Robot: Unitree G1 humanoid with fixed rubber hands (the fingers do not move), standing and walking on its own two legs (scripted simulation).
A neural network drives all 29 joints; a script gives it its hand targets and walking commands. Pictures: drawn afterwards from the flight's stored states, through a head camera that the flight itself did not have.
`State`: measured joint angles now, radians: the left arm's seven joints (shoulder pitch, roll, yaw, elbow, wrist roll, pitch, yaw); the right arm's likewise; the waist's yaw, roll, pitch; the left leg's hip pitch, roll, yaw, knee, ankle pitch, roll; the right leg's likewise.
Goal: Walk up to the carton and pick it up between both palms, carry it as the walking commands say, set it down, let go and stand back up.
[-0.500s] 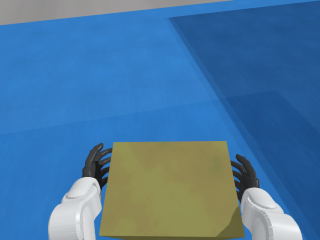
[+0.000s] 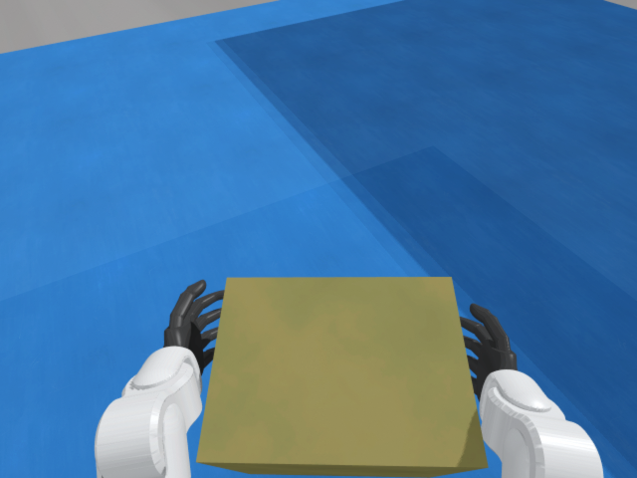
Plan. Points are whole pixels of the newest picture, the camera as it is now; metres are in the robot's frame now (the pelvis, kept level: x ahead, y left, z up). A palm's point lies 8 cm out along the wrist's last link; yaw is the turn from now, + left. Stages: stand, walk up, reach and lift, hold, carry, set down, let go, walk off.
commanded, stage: carry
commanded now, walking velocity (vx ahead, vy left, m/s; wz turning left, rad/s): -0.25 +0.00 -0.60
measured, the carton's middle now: (338, 387) +0.24 +0.01 +0.03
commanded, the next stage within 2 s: none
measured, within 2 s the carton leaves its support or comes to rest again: neither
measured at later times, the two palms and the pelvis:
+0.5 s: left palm out of the picture +0.12 +0.08 +0.10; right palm out of the picture +0.01 -0.23 +0.10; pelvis -0.17 -0.02 +0.01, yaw -17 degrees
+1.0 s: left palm out of the picture -0.01 +0.04 +0.10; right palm out of the picture -0.16 -0.25 +0.10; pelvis -0.30 -0.01 +0.01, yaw -26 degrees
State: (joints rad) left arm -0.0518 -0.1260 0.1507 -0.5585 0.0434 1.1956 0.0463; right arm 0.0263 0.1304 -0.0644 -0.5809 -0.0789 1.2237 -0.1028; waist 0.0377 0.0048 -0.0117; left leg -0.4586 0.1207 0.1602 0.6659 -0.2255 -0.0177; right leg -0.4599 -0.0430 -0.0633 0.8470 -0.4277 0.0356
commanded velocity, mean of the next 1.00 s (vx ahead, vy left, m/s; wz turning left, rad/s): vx -0.13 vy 0.00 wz -0.31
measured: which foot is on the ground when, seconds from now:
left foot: down 0.00-0.02, up 0.04-0.30, down 0.32-0.60, up 0.62-0.84, down 0.86-1.00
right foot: up 0.00-0.00, down 0.02-0.36, up 0.38-0.58, down 0.60-1.00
